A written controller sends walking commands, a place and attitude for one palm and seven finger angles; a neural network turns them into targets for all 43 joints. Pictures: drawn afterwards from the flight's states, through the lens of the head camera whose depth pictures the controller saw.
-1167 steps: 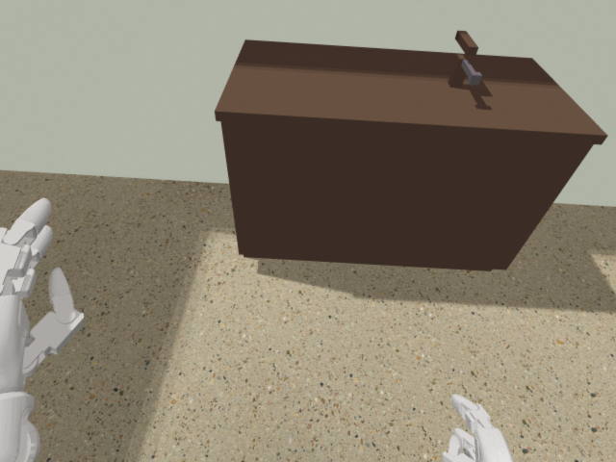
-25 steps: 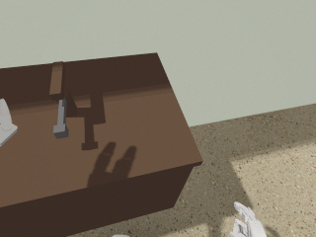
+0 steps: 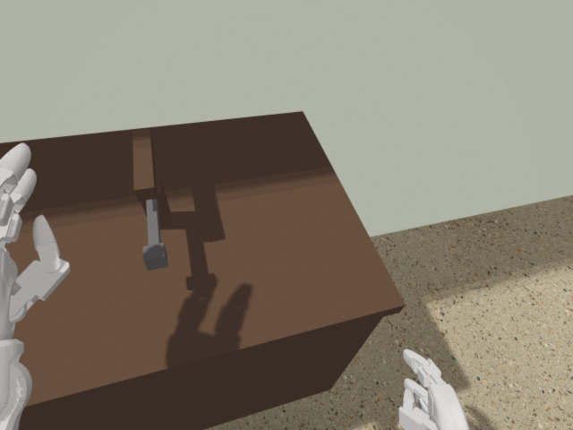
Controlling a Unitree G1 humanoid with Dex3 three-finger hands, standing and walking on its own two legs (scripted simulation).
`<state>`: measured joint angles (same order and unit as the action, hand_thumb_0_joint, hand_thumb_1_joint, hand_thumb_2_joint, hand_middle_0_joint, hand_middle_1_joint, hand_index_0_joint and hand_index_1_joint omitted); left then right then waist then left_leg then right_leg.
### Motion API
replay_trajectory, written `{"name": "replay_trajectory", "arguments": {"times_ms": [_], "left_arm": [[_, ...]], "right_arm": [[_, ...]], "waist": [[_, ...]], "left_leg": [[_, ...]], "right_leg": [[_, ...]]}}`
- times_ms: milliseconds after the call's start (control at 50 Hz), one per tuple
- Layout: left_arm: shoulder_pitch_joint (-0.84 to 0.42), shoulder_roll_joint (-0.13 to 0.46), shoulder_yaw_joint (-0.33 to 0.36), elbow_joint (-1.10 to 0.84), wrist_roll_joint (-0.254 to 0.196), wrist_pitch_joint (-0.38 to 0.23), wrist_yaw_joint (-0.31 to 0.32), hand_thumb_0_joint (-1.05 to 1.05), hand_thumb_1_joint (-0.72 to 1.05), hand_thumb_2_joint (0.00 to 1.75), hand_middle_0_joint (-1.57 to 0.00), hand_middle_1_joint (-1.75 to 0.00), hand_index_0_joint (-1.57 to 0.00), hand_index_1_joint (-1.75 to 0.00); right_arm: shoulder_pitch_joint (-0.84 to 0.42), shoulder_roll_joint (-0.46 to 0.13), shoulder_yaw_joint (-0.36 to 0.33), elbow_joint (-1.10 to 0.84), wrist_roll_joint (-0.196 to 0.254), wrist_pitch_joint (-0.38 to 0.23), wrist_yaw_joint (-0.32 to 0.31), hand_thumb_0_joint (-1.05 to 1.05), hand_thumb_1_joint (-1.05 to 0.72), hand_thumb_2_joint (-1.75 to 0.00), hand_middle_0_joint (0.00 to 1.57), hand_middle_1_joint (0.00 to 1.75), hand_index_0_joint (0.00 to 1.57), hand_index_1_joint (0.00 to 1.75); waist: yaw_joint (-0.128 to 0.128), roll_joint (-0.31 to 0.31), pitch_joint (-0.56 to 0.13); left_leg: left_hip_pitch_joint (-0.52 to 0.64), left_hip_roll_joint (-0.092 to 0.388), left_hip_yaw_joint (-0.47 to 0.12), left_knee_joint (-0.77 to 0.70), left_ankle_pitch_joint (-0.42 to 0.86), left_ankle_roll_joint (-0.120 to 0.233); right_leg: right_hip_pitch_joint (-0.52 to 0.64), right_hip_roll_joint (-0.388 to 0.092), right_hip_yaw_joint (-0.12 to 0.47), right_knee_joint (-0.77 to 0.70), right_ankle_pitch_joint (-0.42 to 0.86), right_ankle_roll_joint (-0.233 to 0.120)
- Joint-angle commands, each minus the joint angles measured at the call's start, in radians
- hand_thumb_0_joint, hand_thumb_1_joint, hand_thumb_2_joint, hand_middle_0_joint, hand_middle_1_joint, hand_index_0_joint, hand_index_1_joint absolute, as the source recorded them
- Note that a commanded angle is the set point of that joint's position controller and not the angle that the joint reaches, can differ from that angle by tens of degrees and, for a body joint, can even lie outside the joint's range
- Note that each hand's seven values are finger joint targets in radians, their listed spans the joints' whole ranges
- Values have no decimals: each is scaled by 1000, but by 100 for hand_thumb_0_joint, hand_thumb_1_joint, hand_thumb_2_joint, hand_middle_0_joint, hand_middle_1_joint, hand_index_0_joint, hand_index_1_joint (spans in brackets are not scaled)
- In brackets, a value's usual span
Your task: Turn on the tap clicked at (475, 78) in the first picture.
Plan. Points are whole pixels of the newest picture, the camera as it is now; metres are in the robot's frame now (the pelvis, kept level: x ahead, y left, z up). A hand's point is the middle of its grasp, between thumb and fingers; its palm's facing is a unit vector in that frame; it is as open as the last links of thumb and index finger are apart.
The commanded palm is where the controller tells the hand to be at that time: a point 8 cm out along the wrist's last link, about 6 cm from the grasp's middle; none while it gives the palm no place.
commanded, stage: come to a stop and stand still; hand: left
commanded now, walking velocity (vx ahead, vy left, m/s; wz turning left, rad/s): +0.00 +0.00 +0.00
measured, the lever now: (155, 256) +0.32 +0.23 +0.03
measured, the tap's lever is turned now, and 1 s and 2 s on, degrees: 0 0 0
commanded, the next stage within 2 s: look again from close up in 0.28 s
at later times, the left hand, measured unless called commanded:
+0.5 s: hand (63, 278) +0.22 +0.26 +0.15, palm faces +0.39 -0.85 -0.36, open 7.4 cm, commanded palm +0.16 +0.28 +0.18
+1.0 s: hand (82, 276) +0.22 +0.24 +0.16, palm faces +0.39 -0.85 -0.35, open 7.4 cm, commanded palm +0.16 +0.26 +0.18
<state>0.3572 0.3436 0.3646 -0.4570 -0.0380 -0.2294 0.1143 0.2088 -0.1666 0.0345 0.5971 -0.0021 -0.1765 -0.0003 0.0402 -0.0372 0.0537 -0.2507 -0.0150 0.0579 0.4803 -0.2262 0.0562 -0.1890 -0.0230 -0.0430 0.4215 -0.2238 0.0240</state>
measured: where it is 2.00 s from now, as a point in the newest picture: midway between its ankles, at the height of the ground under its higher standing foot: outside the picture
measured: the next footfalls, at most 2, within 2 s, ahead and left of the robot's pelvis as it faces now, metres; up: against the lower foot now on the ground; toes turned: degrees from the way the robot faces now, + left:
none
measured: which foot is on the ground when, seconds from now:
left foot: down 0.00-1.00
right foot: down 0.00-1.00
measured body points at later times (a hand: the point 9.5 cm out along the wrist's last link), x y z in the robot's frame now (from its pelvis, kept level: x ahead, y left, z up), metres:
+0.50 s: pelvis +0.00 +0.00 +0.00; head +0.02 +0.03 +0.45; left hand +0.19 +0.30 +0.17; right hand +0.18 -0.22 -0.07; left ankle +0.02 +0.08 -0.74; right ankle +0.00 -0.14 -0.74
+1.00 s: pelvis +0.00 -0.02 +0.00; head +0.02 +0.00 +0.45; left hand +0.19 +0.28 +0.18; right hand +0.18 -0.23 -0.07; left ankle +0.02 +0.08 -0.74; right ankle +0.00 -0.14 -0.74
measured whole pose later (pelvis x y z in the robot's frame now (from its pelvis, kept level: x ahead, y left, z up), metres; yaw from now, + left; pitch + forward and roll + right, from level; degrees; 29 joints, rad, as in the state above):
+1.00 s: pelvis +0.00 -0.02 +0.00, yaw +0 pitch -1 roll -1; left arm 0.41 0.37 0.36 -0.45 -0.06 -0.19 0.11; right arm 0.21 -0.18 0.02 0.57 0.01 -0.10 -0.02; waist 0.02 -0.03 0.05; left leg -0.23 0.00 0.05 0.43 -0.20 0.03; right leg -0.17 0.00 -0.05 0.38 -0.20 0.00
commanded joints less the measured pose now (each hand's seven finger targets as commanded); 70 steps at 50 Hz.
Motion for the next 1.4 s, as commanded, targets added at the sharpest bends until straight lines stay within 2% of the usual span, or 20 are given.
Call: {"name": "replay_trajectory", "arguments": {"times_ms": [0, 40, 60, 140, 200, 260, 340, 360, 540, 560, 640, 660, 820, 960, 1040, 1060, 1080, 1240, 1260, 1380], "left_arm": [[-47, 175, 77, -215, 9, -52, 0, 0, 90, 90, -20, -30, -20, -30], [-46, 222, 127, -246, 8, -53, 7, 0, 90, 90, -20, -30, -20, -30], [-36, 196, 108, -235, 1, -56, 2, 0, 90, 90, -20, -30, -20, -30], [-33, 214, 125, -291, -3, -60, 6, 0, 90, 90, -20, -30, -20, -30], [-22, 190, 98, -289, -3, -62, 3, 0, 90, 90, -20, -30, -20, -30], [2, 156, 68, -247, -2, -58, 2, 0, 90, 90, -20, -30, -20, -30], [17, 180, 95, -209, -2, -45, 10, 0, 90, 90, -20, -30, -20, -30], [22, 157, 76, -182, -5, -46, 5, 0, 90, 90, -20, -30, -20, -30], [-1, 202, 102, -229, -6, -46, 15, 0, 90, 90, -20, -30, -20, -30], [5, 173, 75, -220, -8, -49, 10, 0, 90, 90, -20, -30, -20, -30], [7, 202, 102, -237, -7, -47, 17, 0, 90, 90, -20, -30, -20, -30], [18, 178, 85, -216, -10, -49, 13, 0, 90, 90, -20, -30, -20, -30], [4, 184, 90, -199, -17, -39, 7, 0, 90, 90, -20, -30, -20, -30], [-24, 171, 73, -221, -24, -29, -2, 0, 90, 90, -20, -30, -20, -30], [-5, 201, 102, -257, -27, -24, -1, 0, 90, 90, -20, -30, -20, -30], [-8, 180, 83, -265, -30, -24, -5, 0, 90, 90, -20, -30, -20, -30], [-2, 203, 106, -269, -30, -24, -3, 0, 90, 90, -20, -30, -20, -30], [77, 228, 141, -282, -52, -1, -13, 0, 90, 90, -20, -30, -20, -30], [71, 200, 112, -282, -56, 0, -18, 0, 90, 90, -20, -30, -20, -30], [74, 226, 132, -282, -67, 14, -17, 0, 90, 90, -20, -30, -20, -30]], "right_arm": [[-63, -159, -74, -161, 7, -37, -15, 0, -90, -90, 20, 30, 20, 30], [-86, -150, -68, -165, 11, -27, -20, 0, -90, -90, 20, 30, 20, 30], [-79, -148, -65, -168, 5, -17, -22, 0, -90, -90, 20, 30, 20, 30], [-87, -143, -66, -182, 11, -13, -27, 0, -90, -90, 20, 30, 20, 30], [-72, -152, -73, -182, 8, -12, -25, 0, -90, -90, 20, 30, 20, 30], [-67, -157, -71, -174, 8, -8, -23, 0, -90, -90, 20, 30, 20, 30], [-79, -155, -74, -177, 18, 1, -29, 0, -90, -90, 20, 30, 20, 30], [-71, -160, -73, -174, 13, 7, -30, 0, -90, -90, 20, 30, 20, 30], [-96, -155, -72, -179, 19, 7, -41, 0, -90, -90, 20, 30, 20, 30], [-89, -156, -69, -177, 13, 8, -40, 0, -90, -90, 20, 30, 20, 30], [-92, -157, -75, -174, 20, 7, -41, 0, -90, -90, 20, 30, 20, 30], [-85, -158, -72, -170, 14, 9, -40, 0, -90, -90, 20, 30, 20, 30], [-78, -158, -78, -178, 20, 14, -42, 0, -90, -90, 20, 30, 20, 30], [-85, -152, -79, -186, 19, 21, -33, 0, -90, -90, 20, 30, 20, 30], [-89, -146, -85, -195, 22, 21, -27, 0, -90, -90, 20, 30, 20, 30], [-86, -148, -84, -198, 19, 23, -26, 0, -90, -90, 20, 30, 20, 30], [-81, -150, -90, -202, 19, 24, -27, 0, -90, -90, 20, 30, 20, 30], [-80, -151, -100, -203, 24, 37, -32, 0, -90, -90, 20, 30, 20, 30], [-74, -152, -98, -202, 21, 39, -33, 0, -90, -90, 20, 30, 20, 30], [-71, -158, -107, -201, 25, 46, -44, 0, -90, -90, 20, 30, 20, 30]], "waist": [[-24, 93, -162], [-24, 107, -165], [-25, 112, -164], [-25, 162, -184], [-26, 185, -188], [-28, 162, -172], [-27, 88, -156], [-28, 78, -151], [-28, 101, -129], [-28, 103, -130], [-29, 114, -139], [-28, 102, -143], [-28, 79, -125], [-30, 124, -126], [-30, 140, -139], [-30, 135, -142], [-29, 137, -151], [-33, 113, -191], [-36, 100, -189], [-40, 46, -164]], "left_leg": [[52, 132, -146, -123, 229, -47], [64, 127, -141, -127, 236, -56], [48, 128, -146, -133, 235, -53], [76, 122, -133, -118, 269, -61], [75, 130, -137, -120, 256, -61], [71, 127, -138, -131, 245, -63], [52, 119, -138, -132, 183, -59], [42, 117, -131, -134, 157, -51], [18, 97, -129, -136, 36, -33], [13, 95, -128, -136, 21, -28], [28, 95, -128, -122, 68, -33], [27, 95, -128, -126, 63, -29], [48, 127, -150, -154, 95, -37], [44, 165, -156, -173, 70, -34], [56, 177, -145, -145, 78, -32], [46, 176, -143, -139, 75, -29], [51, 179, -144, -124, 95, -29], [84, 173, -103, -16, 239, -34], [74, 167, -98, -10, 217, -34], [52, 140, -77, 46, 98, -37]], "right_leg": [[68, -26, 37, -22, 150, -35], [66, -21, 30, -19, 148, -34], [77, -20, 24, -24, 147, -34], [88, -27, 26, -24, 173, -39], [93, -29, 28, -27, 163, -41], [80, -22, 20, -34, 153, -38], [88, -33, 32, -56, 161, -36], [87, -34, 32, -64, 159, -36], [78, -51, 60, -92, 110, -41], [78, -48, 59, -98, 99, -42], [79, -54, 68, -92, 128, -45], [81, -50, 61, -94, 123, -44], [60, -30, 54, -83, 116, -35], [47, -12, 37, -62, 80, -27], [36, -16, 43, -57, 93, -29], [42, -14, 44, -55, 97, -30], [44, -18, 51, -56, 112, -32], [32, -42, 68, -50, 239, -46], [27, -42, 69, -50, 231, -48], [-31, -77, 120, -61, 195, -68]]}}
